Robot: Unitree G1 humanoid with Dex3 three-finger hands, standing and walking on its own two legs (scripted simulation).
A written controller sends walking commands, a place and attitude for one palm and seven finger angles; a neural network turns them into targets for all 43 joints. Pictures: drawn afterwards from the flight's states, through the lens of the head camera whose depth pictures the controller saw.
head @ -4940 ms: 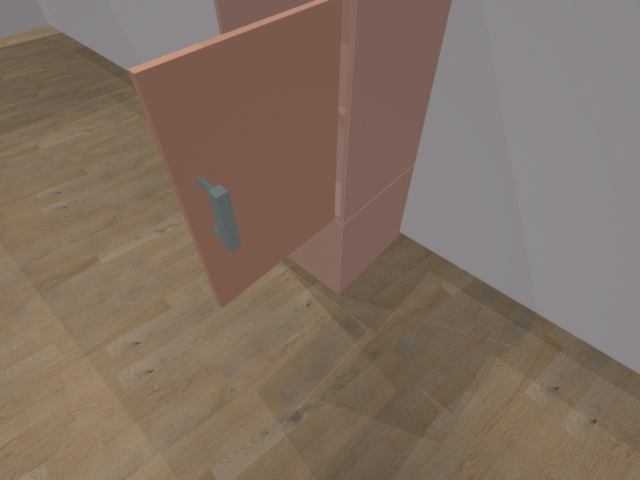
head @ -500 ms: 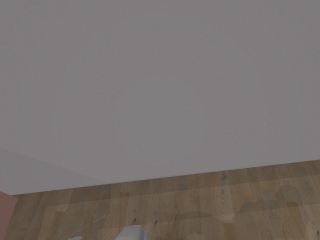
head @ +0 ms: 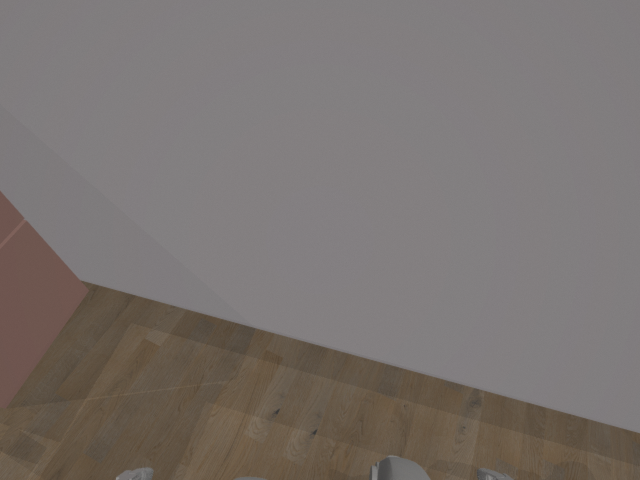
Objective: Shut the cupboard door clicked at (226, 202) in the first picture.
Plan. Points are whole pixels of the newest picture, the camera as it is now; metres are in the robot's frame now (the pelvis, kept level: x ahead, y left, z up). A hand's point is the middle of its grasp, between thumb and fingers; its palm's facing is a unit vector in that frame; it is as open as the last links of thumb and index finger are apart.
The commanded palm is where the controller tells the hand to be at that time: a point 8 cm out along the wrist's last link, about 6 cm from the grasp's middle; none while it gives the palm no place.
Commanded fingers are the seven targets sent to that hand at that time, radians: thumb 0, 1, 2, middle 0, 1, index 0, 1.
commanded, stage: turn to face it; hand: left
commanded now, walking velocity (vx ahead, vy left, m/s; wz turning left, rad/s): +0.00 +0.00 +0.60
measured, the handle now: out of the picture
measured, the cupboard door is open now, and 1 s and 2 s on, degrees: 89 89 89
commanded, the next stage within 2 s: none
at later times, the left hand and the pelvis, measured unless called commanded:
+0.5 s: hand out of the picture +0.01 +0.16 -0.18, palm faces +0.31 -0.93 -0.21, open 7.4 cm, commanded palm none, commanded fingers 0.00 0.90 0.90 -0.20 -0.30 -0.20 -0.30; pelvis +0.00 -0.04 -0.01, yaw +19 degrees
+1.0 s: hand out of the picture -0.02 +0.14 -0.15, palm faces +0.57 -0.77 -0.29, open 7.4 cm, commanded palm none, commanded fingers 0.00 0.90 0.90 -0.20 -0.30 -0.20 -0.30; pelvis +0.03 -0.08 +0.00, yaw +37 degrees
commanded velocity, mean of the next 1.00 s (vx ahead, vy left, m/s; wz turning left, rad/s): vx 0.00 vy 0.00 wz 0.60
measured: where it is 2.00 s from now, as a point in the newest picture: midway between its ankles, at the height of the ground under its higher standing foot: outside the picture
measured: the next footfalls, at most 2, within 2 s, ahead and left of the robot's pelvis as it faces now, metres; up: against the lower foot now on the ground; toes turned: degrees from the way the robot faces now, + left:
right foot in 0.18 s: +0.05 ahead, -0.17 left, +0.00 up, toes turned +3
left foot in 0.52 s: +0.02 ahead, +0.09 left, +0.00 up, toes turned +24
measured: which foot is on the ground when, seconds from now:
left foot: down 0.00-0.16, up 0.18-0.50, down 0.52-0.86, up 0.88-1.00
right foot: up 0.00-0.16, down 0.18-0.52, up 0.54-0.84, down 0.86-1.00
